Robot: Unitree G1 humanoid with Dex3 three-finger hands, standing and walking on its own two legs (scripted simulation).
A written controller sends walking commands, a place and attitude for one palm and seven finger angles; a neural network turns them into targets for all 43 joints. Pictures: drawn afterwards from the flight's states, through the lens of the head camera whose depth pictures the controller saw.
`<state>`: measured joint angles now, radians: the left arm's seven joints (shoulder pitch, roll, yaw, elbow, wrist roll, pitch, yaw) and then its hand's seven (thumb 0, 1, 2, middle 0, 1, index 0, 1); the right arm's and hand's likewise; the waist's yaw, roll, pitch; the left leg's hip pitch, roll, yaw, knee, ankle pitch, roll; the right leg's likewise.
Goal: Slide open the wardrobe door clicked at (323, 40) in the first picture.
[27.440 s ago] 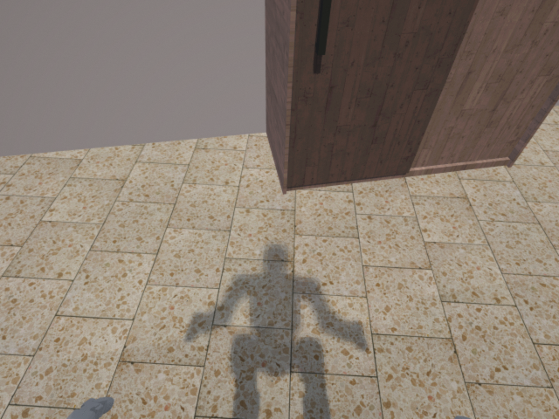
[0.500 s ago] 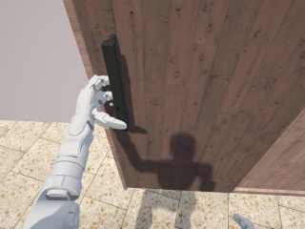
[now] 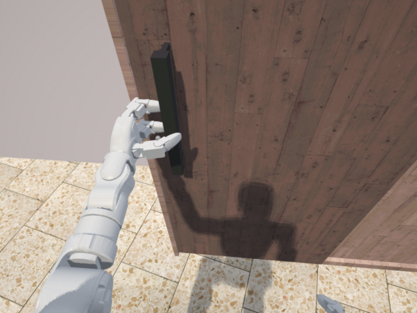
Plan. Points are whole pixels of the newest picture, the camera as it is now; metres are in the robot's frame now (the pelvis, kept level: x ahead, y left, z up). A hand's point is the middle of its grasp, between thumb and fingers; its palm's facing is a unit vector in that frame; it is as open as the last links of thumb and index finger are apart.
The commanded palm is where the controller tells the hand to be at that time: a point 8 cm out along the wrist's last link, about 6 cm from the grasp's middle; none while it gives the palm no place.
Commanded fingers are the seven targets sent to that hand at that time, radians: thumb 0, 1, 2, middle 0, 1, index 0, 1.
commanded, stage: grip the handle and tug to test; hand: left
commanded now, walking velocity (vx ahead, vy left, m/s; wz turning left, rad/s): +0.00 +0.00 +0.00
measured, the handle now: (173, 118) +0.48 +0.10 +0.13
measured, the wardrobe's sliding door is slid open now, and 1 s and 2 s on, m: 0.00 0.00 0.02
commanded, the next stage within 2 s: tug the door sideways, standing still in 0.94 s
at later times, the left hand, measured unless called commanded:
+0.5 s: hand (157, 136) +0.41 +0.12 +0.14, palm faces -0.06 -1.00 -0.01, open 7.2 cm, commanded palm +0.40 +0.16 +0.14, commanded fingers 0.00 0.90 0.90 -0.45 -1.40 -0.45 -1.40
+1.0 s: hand (158, 139) +0.41 +0.12 +0.14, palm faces -0.05 -1.00 +0.01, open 6.9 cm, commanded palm +0.37 +0.16 +0.14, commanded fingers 0.00 0.90 0.90 -0.45 -1.40 -0.45 -1.40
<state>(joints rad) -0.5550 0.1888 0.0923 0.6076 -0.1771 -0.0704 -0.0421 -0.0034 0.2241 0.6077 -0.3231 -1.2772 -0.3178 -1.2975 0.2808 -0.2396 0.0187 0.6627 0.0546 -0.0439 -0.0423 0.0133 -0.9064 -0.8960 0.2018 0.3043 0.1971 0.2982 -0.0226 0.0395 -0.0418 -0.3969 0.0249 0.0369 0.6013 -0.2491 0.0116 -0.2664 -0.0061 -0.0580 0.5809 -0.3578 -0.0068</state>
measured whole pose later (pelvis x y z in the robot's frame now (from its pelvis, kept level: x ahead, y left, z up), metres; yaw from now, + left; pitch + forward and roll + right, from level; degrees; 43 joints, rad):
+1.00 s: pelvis +0.00 +0.00 +0.00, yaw -1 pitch +4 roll -1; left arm -0.53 0.20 0.11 0.59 -0.19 -0.10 -0.09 0.00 0.57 0.74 -0.28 -1.34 -0.30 -1.34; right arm 0.30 -0.24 0.02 0.65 0.06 -0.05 -0.03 0.01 -0.91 -0.90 0.20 0.30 0.20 0.30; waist -0.02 0.04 -0.07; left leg -0.43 0.03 0.04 0.62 -0.26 0.01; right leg -0.30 0.00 -0.05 0.60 -0.37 -0.01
